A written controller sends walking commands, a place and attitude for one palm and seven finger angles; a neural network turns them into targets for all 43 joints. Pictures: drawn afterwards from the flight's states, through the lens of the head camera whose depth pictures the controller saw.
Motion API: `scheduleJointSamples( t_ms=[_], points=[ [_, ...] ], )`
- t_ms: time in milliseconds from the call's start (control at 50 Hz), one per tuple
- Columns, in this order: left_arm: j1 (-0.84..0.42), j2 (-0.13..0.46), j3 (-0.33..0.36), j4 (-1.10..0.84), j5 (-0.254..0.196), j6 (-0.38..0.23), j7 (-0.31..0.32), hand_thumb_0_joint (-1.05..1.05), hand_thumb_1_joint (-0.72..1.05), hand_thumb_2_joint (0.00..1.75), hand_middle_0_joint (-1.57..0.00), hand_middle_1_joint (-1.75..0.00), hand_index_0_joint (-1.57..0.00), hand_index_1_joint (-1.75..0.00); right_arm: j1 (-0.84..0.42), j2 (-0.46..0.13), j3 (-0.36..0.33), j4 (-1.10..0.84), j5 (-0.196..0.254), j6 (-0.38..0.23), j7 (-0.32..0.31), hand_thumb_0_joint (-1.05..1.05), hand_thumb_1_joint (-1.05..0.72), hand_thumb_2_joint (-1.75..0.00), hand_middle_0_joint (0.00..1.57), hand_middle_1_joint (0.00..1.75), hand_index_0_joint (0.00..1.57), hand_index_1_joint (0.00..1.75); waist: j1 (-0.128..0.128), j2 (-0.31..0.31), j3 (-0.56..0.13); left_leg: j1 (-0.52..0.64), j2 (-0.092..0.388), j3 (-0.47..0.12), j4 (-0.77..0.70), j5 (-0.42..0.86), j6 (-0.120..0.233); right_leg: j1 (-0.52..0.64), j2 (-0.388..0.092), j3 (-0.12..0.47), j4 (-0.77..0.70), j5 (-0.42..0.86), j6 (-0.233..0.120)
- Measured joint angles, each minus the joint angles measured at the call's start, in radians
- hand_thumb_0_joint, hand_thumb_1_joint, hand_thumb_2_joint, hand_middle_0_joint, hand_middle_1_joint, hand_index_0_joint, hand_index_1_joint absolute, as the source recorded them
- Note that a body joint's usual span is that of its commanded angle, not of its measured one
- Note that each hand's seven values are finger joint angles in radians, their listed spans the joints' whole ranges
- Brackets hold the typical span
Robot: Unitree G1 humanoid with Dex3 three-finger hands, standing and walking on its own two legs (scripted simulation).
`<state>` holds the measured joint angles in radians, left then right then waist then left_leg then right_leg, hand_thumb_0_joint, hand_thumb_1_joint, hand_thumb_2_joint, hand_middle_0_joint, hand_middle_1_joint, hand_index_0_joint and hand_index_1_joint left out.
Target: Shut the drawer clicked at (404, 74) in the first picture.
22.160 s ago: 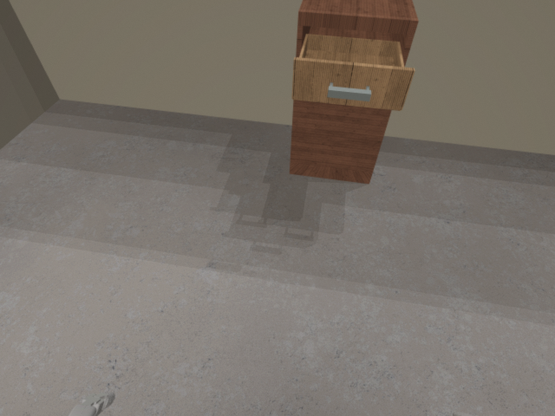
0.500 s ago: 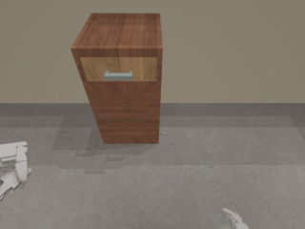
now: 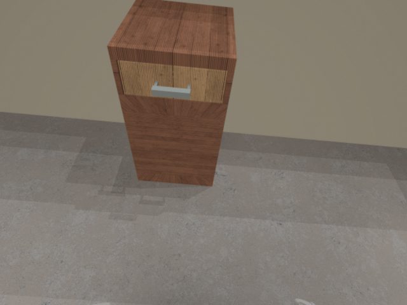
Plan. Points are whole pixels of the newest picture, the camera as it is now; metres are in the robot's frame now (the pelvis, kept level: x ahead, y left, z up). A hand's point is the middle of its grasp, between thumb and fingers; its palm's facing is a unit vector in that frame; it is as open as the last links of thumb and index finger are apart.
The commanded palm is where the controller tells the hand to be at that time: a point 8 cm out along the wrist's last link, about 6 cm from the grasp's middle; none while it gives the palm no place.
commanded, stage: let the arm hang, fingers relaxed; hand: left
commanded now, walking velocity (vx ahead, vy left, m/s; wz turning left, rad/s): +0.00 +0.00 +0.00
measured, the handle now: (172, 88) +0.81 +0.15 -0.07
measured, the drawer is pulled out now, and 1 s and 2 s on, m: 0.00 0.00 0.00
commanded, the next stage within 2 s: look to check the result in 0.80 s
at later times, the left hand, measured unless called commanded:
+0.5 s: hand out of the picture -0.03 +0.18 -0.16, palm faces +0.02 -0.98 -0.20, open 7.1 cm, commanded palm none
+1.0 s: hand out of the picture -0.02 +0.14 -0.16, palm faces +0.04 -0.99 -0.15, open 7.4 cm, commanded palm none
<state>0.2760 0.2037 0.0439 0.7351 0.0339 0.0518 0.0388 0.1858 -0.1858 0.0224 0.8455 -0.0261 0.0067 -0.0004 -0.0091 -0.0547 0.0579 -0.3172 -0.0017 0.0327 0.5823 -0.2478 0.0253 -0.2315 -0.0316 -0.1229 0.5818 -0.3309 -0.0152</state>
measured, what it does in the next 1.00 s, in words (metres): stands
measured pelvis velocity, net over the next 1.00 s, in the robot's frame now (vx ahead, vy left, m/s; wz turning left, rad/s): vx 0.01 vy -0.01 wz -0.03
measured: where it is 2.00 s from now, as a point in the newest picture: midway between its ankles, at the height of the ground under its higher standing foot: outside the picture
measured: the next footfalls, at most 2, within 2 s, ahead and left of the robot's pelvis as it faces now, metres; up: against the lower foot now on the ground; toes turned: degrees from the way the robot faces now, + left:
none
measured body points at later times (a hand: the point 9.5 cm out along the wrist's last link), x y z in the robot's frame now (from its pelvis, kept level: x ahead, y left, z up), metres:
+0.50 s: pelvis +0.00 +0.01 +0.01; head +0.01 +0.00 +0.46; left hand -0.03 +0.24 -0.14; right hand -0.03 -0.19 -0.15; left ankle +0.04 +0.10 -0.73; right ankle -0.01 -0.10 -0.73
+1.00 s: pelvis +0.01 -0.01 +0.01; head +0.02 -0.02 +0.46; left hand -0.02 +0.19 -0.15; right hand -0.04 -0.20 -0.16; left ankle +0.04 +0.10 -0.73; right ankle -0.01 -0.10 -0.73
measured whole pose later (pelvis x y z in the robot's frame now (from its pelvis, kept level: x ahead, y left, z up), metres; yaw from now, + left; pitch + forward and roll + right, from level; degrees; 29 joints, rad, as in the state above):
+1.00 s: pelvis +0.01 -0.01 +0.01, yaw -2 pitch -2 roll +0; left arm 0.33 0.08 0.02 1.16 0.01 0.00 0.04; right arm 0.34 -0.08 -0.01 1.16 -0.02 0.00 -0.05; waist -0.01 0.01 0.05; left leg -0.21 0.01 0.05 0.44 -0.20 0.01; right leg -0.14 -0.01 -0.10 0.44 -0.27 -0.03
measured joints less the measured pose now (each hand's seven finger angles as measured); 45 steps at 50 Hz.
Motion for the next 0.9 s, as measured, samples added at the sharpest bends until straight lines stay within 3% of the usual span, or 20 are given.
scheduleJointSamples(
  t_ms=[100, 240, 440, 660, 900],
  points=[
    [0.019, 0.022, -0.009, 0.157, -0.016, -0.008, -0.022, 0.01, 0.90, 0.89, -0.91, -1.15, -0.91, -1.09, 0.046, 0.021, -0.009, 0.094, 0.002, 0.026, -0.015, 0.00, -0.92, -0.90, 0.20, 0.30, 0.20, 0.30, 0.020, 0.024, 0.013, 0.017, 0.005, -0.010, -0.056, 0.034, 0.004, 0.038, 0.012, -0.010, -0.100, 0.057, 0.003],
    [0.071, -0.005, -0.024, 0.315, -0.020, -0.014, -0.025, 0.01, 0.91, 0.89, -0.64, -0.82, -0.64, -0.79, 0.088, 0.000, -0.025, 0.179, 0.008, 0.021, -0.024, 0.00, -0.93, -0.90, 0.20, 0.30, 0.20, 0.30, 0.019, 0.073, 0.005, 0.057, -0.014, 0.014, -0.128, 0.066, 0.022, 0.062, -0.005, 0.011, -0.150, 0.087, 0.020],
    [0.067, -0.050, -0.033, 0.398, -0.023, -0.029, -0.015, 0.00, 0.91, 0.90, -0.30, -0.42, -0.30, -0.42, 0.125, 0.042, -0.020, 0.261, 0.011, 0.008, -0.030, 0.00, -0.91, -0.90, 0.20, 0.30, 0.20, 0.30, 0.013, 0.080, -0.017, 0.097, -0.024, 0.034, -0.175, 0.081, 0.023, 0.072, -0.015, 0.032, -0.148, 0.083, 0.022],
    [0.031, -0.111, -0.037, 0.405, -0.027, -0.048, -0.008, 0.00, 0.91, 0.90, -0.21, -0.31, -0.20, -0.31, 0.151, 0.091, -0.020, 0.302, 0.010, -0.001, -0.036, 0.00, -0.91, -0.90, 0.20, 0.30, 0.20, 0.30, -0.002, 0.067, -0.024, 0.108, -0.009, 0.035, -0.167, 0.070, 0.007, 0.080, -0.001, 0.033, -0.138, 0.069, 0.007],
    [0.045, -0.123, -0.029, 0.417, -0.028, -0.053, -0.002, 0.00, 0.91, 0.89, -0.20, -0.30, -0.20, -0.29, 0.160, 0.104, -0.027, 0.313, 0.010, -0.003, -0.043, 0.00, -0.91, -0.90, 0.20, 0.30, 0.20, 0.30, -0.002, 0.064, -0.014, 0.109, 0.009, 0.026, -0.150, 0.056, -0.012, 0.088, 0.018, 0.026, -0.135, 0.059, -0.010]
  ],
)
